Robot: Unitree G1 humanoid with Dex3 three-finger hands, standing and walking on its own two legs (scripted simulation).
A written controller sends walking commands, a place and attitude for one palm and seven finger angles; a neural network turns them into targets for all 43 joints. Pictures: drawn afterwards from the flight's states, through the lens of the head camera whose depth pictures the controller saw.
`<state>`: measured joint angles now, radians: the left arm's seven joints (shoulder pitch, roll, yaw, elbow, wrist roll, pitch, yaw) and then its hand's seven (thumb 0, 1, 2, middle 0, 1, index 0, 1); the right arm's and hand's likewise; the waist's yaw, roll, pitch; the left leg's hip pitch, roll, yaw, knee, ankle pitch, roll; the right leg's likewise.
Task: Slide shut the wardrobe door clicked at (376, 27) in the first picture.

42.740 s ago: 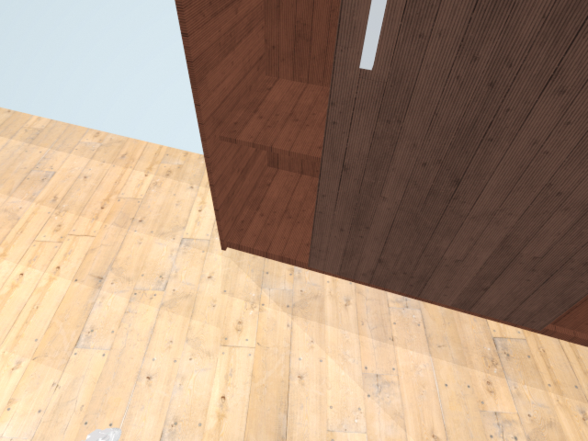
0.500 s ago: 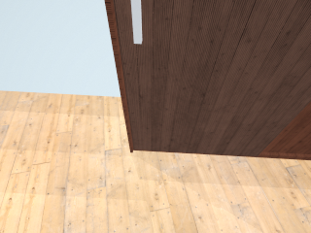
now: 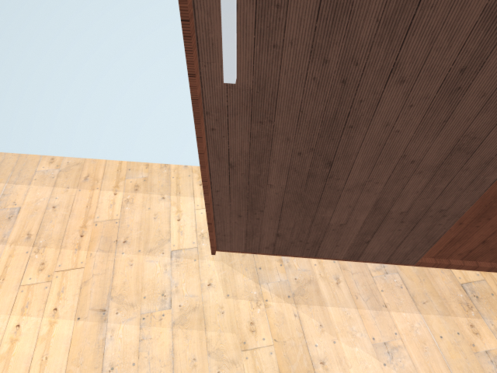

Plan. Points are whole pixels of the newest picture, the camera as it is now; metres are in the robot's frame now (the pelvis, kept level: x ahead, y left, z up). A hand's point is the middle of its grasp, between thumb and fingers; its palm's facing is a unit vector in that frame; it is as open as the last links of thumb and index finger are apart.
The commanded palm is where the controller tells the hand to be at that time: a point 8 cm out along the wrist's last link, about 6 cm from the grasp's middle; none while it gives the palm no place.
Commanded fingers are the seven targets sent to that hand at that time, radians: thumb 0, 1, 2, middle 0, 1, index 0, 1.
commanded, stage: look to check the result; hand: right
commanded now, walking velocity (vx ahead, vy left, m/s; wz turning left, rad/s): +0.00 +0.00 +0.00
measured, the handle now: (230, 11) +0.68 +0.09 +0.26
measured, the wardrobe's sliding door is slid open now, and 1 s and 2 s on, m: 0.01 0.01 0.01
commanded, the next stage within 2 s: stand and wait in 0.58 s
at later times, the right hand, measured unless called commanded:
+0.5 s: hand out of the picture +0.09 -0.22 -0.15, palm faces -0.01 +0.95 -0.32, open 7.4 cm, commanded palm none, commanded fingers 0.00 -0.90 -0.90 0.20 0.30 0.20 0.30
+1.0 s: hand out of the picture +0.13 -0.21 -0.15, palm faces -0.02 +0.94 -0.34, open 7.4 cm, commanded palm none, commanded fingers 0.00 -0.90 -0.90 0.20 0.30 0.20 0.30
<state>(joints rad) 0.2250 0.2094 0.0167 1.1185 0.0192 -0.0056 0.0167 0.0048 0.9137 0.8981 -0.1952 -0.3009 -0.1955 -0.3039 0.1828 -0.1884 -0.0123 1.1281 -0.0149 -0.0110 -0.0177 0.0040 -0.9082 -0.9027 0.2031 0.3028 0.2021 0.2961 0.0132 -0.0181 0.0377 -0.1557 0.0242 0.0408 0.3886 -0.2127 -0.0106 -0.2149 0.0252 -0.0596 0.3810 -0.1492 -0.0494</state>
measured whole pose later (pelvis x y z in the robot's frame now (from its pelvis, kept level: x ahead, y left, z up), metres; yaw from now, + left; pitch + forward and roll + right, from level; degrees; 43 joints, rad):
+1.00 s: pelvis +0.05 +0.03 +0.00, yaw +0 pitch -1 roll +0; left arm 0.11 0.33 0.00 1.12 0.01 0.00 0.01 0.00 0.91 0.90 -0.20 -0.30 -0.20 -0.30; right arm 0.09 -0.30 -0.01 1.12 -0.01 -0.02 -0.01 0.01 -0.91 -0.90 0.20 0.30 0.20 0.30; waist 0.01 -0.03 0.05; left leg -0.05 -0.02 0.05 0.29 -0.23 0.03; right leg -0.12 -0.01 -0.05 0.30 -0.17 0.00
